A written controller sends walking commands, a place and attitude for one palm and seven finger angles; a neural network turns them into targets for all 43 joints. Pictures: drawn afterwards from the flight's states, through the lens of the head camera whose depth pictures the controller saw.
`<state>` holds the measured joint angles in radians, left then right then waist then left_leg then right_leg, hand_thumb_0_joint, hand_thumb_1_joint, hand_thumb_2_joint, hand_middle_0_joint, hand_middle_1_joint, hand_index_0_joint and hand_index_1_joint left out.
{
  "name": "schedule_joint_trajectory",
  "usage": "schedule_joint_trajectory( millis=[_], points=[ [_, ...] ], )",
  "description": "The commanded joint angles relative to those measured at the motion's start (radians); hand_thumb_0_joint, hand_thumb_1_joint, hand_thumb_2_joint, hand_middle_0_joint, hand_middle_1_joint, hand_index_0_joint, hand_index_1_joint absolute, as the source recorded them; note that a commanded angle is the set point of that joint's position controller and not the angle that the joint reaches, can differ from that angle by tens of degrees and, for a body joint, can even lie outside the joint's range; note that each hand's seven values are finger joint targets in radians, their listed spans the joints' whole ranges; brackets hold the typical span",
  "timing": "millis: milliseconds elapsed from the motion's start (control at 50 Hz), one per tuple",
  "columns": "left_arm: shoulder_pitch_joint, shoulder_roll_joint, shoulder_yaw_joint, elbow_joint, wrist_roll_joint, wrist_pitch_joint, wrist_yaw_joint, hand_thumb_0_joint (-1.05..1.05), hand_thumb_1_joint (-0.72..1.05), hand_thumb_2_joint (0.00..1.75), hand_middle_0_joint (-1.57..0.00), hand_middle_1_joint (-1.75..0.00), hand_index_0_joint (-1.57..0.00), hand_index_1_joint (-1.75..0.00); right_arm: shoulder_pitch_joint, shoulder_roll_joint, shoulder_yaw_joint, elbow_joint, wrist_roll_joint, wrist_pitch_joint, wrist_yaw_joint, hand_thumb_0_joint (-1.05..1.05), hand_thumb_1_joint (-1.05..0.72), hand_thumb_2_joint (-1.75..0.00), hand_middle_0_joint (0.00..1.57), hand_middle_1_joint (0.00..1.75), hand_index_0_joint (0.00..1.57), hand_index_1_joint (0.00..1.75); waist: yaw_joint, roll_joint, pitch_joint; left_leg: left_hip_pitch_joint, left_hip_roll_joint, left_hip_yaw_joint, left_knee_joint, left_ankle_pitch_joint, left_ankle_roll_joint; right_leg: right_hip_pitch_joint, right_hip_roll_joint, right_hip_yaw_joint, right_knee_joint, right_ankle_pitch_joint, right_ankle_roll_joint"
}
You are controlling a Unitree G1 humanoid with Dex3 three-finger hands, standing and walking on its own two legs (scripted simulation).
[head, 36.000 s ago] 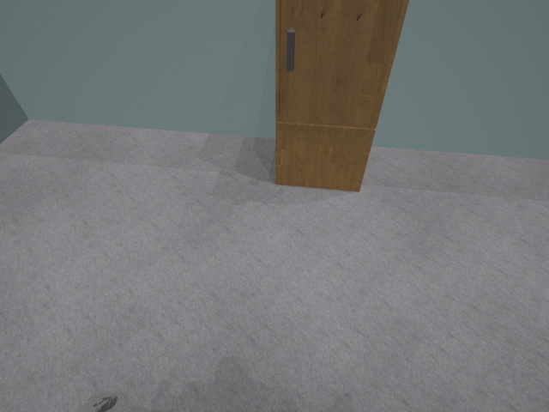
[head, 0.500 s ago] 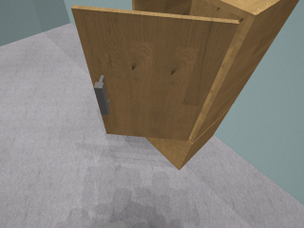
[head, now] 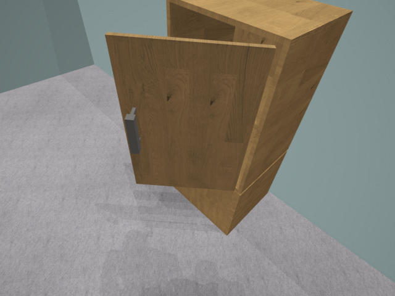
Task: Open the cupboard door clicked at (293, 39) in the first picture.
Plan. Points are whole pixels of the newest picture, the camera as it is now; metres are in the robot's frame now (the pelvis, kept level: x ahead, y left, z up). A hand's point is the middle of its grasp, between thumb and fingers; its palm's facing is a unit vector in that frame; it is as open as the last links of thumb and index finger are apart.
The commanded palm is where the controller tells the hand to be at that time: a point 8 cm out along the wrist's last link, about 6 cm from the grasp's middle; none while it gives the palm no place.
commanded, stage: come to a stop and stand still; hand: left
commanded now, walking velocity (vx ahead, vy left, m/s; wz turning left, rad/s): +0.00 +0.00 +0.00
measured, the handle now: (134, 130) +0.58 +0.23 -0.02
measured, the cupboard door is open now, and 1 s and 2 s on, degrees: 42 42 42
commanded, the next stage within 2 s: look again from close up in 1.70 s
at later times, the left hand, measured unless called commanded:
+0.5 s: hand out of the picture -0.05 +0.21 -0.18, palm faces +0.04 -0.99 -0.16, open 7.3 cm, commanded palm none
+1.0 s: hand out of the picture -0.02 +0.21 -0.17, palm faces +0.01 -0.99 -0.14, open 7.3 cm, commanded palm none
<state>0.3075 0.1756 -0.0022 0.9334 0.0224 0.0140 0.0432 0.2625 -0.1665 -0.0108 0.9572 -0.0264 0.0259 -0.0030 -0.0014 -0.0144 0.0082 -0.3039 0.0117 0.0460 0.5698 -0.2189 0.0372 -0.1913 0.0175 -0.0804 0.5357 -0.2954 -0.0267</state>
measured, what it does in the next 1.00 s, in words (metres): shifts its weight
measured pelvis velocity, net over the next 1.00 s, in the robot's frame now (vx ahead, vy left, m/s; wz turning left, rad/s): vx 0.02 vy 0.05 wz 0.00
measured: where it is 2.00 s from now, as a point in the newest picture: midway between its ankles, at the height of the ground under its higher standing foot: outside the picture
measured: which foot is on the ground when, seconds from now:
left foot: down 0.00-1.00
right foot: down 0.00-1.00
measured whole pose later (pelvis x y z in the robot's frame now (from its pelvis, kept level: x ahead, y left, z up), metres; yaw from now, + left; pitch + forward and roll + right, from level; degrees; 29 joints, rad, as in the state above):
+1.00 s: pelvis +0.02 +0.05 +0.01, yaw +0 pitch +0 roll -1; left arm 0.38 0.17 -0.03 1.08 0.02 -0.01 0.04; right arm 0.26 -0.16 0.01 1.08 -0.01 -0.01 -0.01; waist 0.01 -0.05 0.00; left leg -0.26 -0.08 0.08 0.39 -0.15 0.11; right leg -0.17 -0.04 0.00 0.40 -0.24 0.04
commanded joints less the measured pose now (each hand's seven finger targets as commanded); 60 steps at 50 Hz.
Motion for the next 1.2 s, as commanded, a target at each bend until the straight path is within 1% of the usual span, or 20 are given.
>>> schedule_joint_trajectory(
  millis=[0,40,80,120,140,220,260,300,380,460,480,600,660,720,780,880,940,1020,1060,1180],
  points=[
    [0.054,0.13,0.033,-0.05,0.0,-0.02,0.001,0.0,0.9,0.9,-0.2,-0.3,-0.2,-0.3,0.023,-0.111,-0.018,-0.056,-0.003,-0.017,-0.004,0.0,-0.9,-0.9,0.2,0.3,0.2,0.3,-0.005,0.04,0.088,-0.071,0.058,-0.128,-0.175,-0.257,0.014,-0.119,-0.11,0.167,-0.212,-0.263,-0.032],
    [0.047,0.132,0.035,-0.051,-0.001,-0.018,-0.002,0.0,0.9,0.9,-0.2,-0.3,-0.2,-0.3,0.047,-0.117,-0.018,-0.047,-0.005,-0.017,-0.004,0.0,-0.9,-0.9,0.2,0.3,0.2,0.3,-0.011,0.023,0.062,-0.059,0.051,-0.125,-0.162,-0.261,0.012,-0.135,-0.115,0.17,-0.217,-0.294,-0.036],
    [0.049,0.131,0.035,-0.049,-0.001,-0.019,-0.001,0.0,0.9,0.9,-0.2,-0.3,-0.2,-0.3,0.065,-0.109,-0.016,-0.039,-0.003,-0.02,-0.006,0.0,-0.9,-0.9,0.2,0.3,0.2,0.3,-0.013,-0.008,0.063,-0.058,0.055,-0.129,-0.168,-0.236,0.015,-0.134,-0.111,0.159,-0.211,-0.268,-0.034],
    [0.06,0.116,0.031,-0.034,-0.005,-0.022,-0.005,0.0,0.9,0.9,-0.2,-0.3,-0.2,-0.3,0.066,-0.115,-0.012,-0.03,-0.001,-0.029,-0.008,0.0,-0.9,-0.9,0.2,0.3,0.2,0.3,-0.006,0.033,0.036,-0.057,0.069,-0.151,-0.195,-0.223,0.019,-0.105,-0.103,0.141,-0.179,-0.195,-0.028],
    [0.068,0.111,0.028,-0.026,-0.006,-0.023,-0.006,0.0,0.9,0.9,-0.2,-0.3,-0.2,-0.3,0.066,-0.117,-0.01,-0.026,0.0,-0.032,-0.009,0.0,-0.9,-0.9,0.2,0.3,0.2,0.3,-0.003,0.036,0.027,-0.064,0.079,-0.167,-0.216,-0.23,0.022,-0.082,-0.098,0.134,-0.169,-0.167,-0.027],
    [0.104,0.107,0.025,0.002,0.0,-0.016,-0.007,0.0,0.9,0.9,-0.2,-0.3,-0.2,-0.3,0.063,-0.138,-0.015,-0.008,0.002,-0.03,-0.009,0.0,-0.9,-0.9,0.2,0.3,0.2,0.3,0.011,0.07,0.075,-0.157,0.101,-0.22,-0.303,-0.389,0.028,-0.051,-0.076,0.106,-0.141,-0.202,-0.016],
    [0.138,0.097,0.024,0.024,0.002,-0.013,-0.008,0.0,0.9,0.9,-0.2,-0.3,-0.2,-0.3,0.057,-0.144,-0.018,0.002,0.002,-0.025,-0.01,0.0,-0.9,-0.9,0.2,0.3,0.2,0.3,0.02,0.08,0.088,-0.179,0.106,-0.233,-0.331,-0.418,0.032,-0.039,-0.061,0.089,-0.116,-0.175,-0.011],
    [0.151,0.078,0.019,0.04,0.001,-0.014,-0.008,0.0,0.9,0.9,-0.2,-0.3,-0.2,-0.3,0.055,-0.138,-0.016,0.011,0.005,-0.027,-0.013,0.0,-0.9,-0.9,0.2,0.3,0.2,0.3,0.023,0.066,0.09,-0.169,0.111,-0.239,-0.345,-0.39,0.036,-0.024,-0.056,0.081,-0.106,-0.108,-0.01],
    [0.17,0.069,0.014,0.064,-0.001,-0.02,-0.008,0.0,0.9,0.9,-0.2,-0.3,-0.2,-0.3,0.06,-0.132,-0.017,0.029,0.01,-0.033,-0.016,0.0,-0.9,-0.9,0.2,0.3,0.2,0.3,0.02,0.059,0.028,-0.079,0.112,-0.236,-0.35,-0.326,0.037,-0.011,-0.063,0.086,-0.117,-0.059,-0.012],
    [0.169,0.069,0.01,0.077,0.001,-0.026,-0.004,0.0,0.9,0.9,-0.2,-0.3,-0.2,-0.3,0.056,-0.127,-0.017,0.042,0.012,-0.035,-0.013,0.0,-0.9,-0.9,0.2,0.3,0.2,0.3,0.01,0.026,0.049,-0.058,0.108,-0.231,-0.339,-0.32,0.03,-0.046,-0.079,0.117,-0.148,-0.08,-0.015],
    [0.17,0.07,0.007,0.081,0.002,-0.028,-0.003,0.0,0.9,0.9,-0.2,-0.3,-0.2,-0.3,0.054,-0.122,-0.014,0.048,0.014,-0.037,-0.013,0.0,-0.9,-0.9,0.2,0.3,0.2,0.3,0.011,0.04,0.055,-0.044,0.107,-0.23,-0.342,-0.296,0.032,-0.051,-0.083,0.118,-0.152,-0.058,-0.016],
    [0.179,0.066,0.0,0.104,0.004,-0.032,-0.001,0.0,0.9,0.9,-0.2,-0.3,-0.2,-0.3,0.044,-0.127,-0.014,0.059,0.017,-0.039,-0.012,0.0,-0.9,-0.9,0.2,0.3,0.2,0.3,0.006,0.001,0.09,-0.027,0.107,-0.226,-0.353,-0.276,0.029,-0.08,-0.09,0.131,-0.169,-0.042,-0.009],
    [0.187,0.063,-0.002,0.113,0.003,-0.032,-0.002,0.0,0.9,0.9,-0.2,-0.3,-0.2,-0.3,0.038,-0.131,-0.014,0.063,0.017,-0.04,-0.012,0.0,-0.9,-0.9,0.2,0.3,0.2,0.3,0.004,0.016,0.08,-0.004,0.105,-0.221,-0.356,-0.271,0.025,-0.09,-0.091,0.132,-0.171,-0.047,-0.006],
    [0.192,0.065,-0.002,0.119,0.004,-0.033,0.0,0.0,0.9,0.9,-0.2,-0.3,-0.2,-0.3,0.032,-0.127,-0.013,0.067,0.018,-0.045,-0.013,0.0,-0.9,-0.9,0.2,0.3,0.2,0.3,0.009,0.031,0.057,0.004,0.107,-0.221,-0.36,-0.24,0.026,-0.059,-0.094,0.128,-0.163,0.006,-0.003],
    [0.19,0.066,-0.005,0.122,0.003,-0.036,0.0,0.0,0.9,0.9,-0.2,-0.3,-0.2,-0.3,0.029,-0.12,-0.011,0.072,0.02,-0.047,-0.013,0.0,-0.9,-0.9,0.2,0.3,0.2,0.3,0.011,0.007,0.062,0.012,0.104,-0.208,-0.347,-0.202,0.027,-0.054,-0.102,0.131,-0.178,0.025,-0.001],
    [0.174,0.071,-0.006,0.121,0.002,-0.036,0.001,0.0,0.9,0.9,-0.2,-0.3,-0.2,-0.3,0.032,-0.12,-0.009,0.082,0.021,-0.051,-0.013,0.0,-0.9,-0.9,0.2,0.3,0.2,0.3,0.009,0.007,0.063,0.029,0.101,-0.198,-0.337,-0.149,0.025,-0.045,-0.109,0.133,-0.183,0.055,0.0],
    [0.165,0.072,-0.007,0.123,-0.001,-0.038,0.001,0.0,0.9,0.9,-0.2,-0.3,-0.2,-0.3,0.031,-0.122,-0.007,0.087,0.021,-0.055,-0.014,0.0,-0.9,-0.9,0.2,0.3,0.2,0.3,0.007,-0.002,0.044,0.054,0.1,-0.189,-0.326,-0.102,0.023,-0.037,-0.115,0.135,-0.183,0.073,0.002],
    [0.152,0.077,-0.008,0.123,-0.003,-0.037,0.002,0.0,0.9,0.9,-0.2,-0.3,-0.2,-0.3,0.035,-0.119,-0.004,0.098,0.022,-0.06,-0.016,0.0,-0.9,-0.9,0.2,0.3,0.2,0.3,0.007,0.02,0.026,0.078,0.099,-0.181,-0.317,-0.039,0.022,-0.018,-0.119,0.134,-0.182,0.098,0.004],
    [0.145,0.077,-0.008,0.125,-0.004,-0.036,0.002,0.0,0.9,0.9,-0.2,-0.3,-0.2,-0.3,0.039,-0.121,-0.003,0.105,0.022,-0.06,-0.017,0.0,-0.9,-0.9,0.2,0.3,0.2,0.3,0.007,0.018,0.03,0.083,0.104,-0.182,-0.322,-0.04,0.021,-0.017,-0.118,0.127,-0.18,0.093,0.006],
    [0.127,0.084,-0.006,0.124,-0.004,-0.035,0.004,0.0,0.9,0.9,-0.2,-0.3,-0.2,-0.3,0.044,-0.119,-0.001,0.115,0.024,-0.064,-0.021,0.0,-0.9,-0.9,0.2,0.3,0.2,0.3,0.007,0.004,0.028,0.11,0.103,-0.167,-0.3,0.07,0.022,0.0,-0.123,0.13,-0.187,0.128,0.009]
  ],
)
